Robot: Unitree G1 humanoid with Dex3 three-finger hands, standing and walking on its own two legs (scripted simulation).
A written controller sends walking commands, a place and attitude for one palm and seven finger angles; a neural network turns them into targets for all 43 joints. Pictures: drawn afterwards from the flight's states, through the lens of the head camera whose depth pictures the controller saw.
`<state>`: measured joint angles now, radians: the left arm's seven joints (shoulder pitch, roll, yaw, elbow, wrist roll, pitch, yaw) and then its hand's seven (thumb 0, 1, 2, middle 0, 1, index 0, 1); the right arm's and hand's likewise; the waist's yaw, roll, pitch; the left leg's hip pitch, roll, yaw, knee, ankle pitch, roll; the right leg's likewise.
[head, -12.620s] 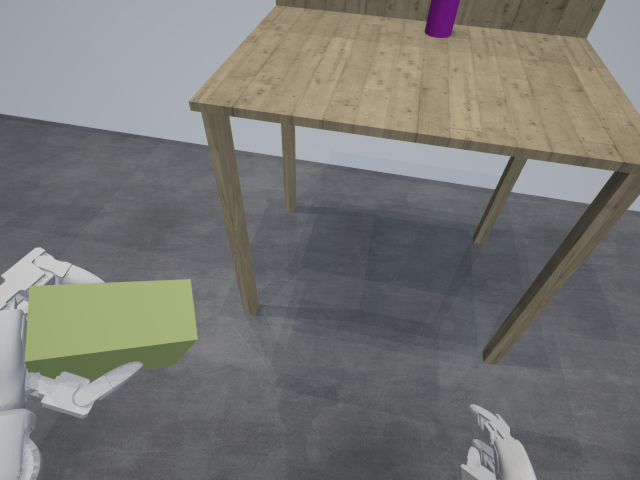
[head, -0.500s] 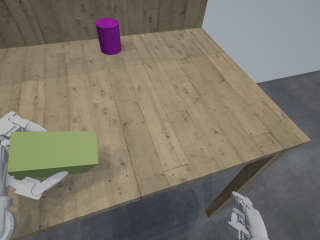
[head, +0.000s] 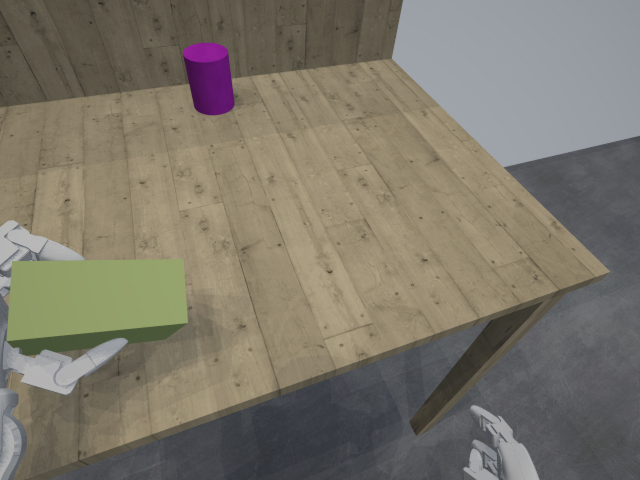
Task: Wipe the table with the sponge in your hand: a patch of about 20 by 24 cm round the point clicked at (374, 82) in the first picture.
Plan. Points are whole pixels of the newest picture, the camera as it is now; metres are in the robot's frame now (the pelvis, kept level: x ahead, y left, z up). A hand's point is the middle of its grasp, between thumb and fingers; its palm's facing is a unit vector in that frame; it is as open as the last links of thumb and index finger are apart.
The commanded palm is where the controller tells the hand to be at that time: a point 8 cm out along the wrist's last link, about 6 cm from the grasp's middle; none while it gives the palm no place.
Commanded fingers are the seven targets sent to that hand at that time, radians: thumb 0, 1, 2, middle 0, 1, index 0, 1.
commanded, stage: come to a stop and stand still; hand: left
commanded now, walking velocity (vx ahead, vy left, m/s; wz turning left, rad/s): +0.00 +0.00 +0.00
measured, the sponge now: (128, 305) +0.24 +0.22 +0.14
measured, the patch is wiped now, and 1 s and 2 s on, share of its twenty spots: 0.00 0.00 0.00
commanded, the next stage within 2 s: look again from close up in 0.38 s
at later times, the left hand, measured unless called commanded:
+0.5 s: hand (79, 298) +0.23 +0.25 +0.16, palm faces +0.40 -0.85 -0.35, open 10.3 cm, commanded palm +0.17 +0.28 +0.18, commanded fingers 0.00 0.10 1.30 -1.20 -1.60 -1.20 -1.60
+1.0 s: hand (79, 298) +0.23 +0.25 +0.16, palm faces +0.41 -0.84 -0.36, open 10.3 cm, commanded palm +0.17 +0.28 +0.18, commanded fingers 0.00 0.10 1.30 -1.20 -1.60 -1.20 -1.60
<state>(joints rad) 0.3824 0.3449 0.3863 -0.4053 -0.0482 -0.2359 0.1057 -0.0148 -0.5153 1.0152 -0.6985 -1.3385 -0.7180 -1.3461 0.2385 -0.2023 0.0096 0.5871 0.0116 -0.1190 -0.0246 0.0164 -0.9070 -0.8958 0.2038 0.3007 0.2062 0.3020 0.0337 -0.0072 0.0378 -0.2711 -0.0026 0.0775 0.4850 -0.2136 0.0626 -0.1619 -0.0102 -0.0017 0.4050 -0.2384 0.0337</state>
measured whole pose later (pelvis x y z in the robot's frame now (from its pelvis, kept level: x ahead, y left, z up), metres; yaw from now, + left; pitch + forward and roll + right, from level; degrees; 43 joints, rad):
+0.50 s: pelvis +0.01 +0.00 +0.00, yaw +0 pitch +0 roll -2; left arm 0.41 0.35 0.36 -0.49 -0.05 -0.20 0.11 -0.01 -0.51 1.02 -0.70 -1.34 -0.72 -1.35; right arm 0.17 -0.19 0.02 0.56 0.01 -0.10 -0.02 0.01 -0.91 -0.90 0.20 0.30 0.21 0.30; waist 0.04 -0.02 0.08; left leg -0.25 -0.01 0.07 0.46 -0.22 0.06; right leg -0.14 -0.02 -0.01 0.37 -0.24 0.04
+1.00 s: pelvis +0.01 +0.00 +0.00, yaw +0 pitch +0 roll -1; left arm 0.42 0.35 0.37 -0.50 -0.06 -0.18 0.13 -0.01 -0.51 1.02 -0.69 -1.34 -0.71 -1.35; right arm 0.19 -0.19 0.01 0.56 0.02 -0.08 -0.04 0.02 -0.91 -0.90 0.20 0.30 0.21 0.30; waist 0.02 -0.02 0.09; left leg -0.24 -0.01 0.07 0.44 -0.21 0.06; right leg -0.13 -0.02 -0.01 0.36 -0.23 0.04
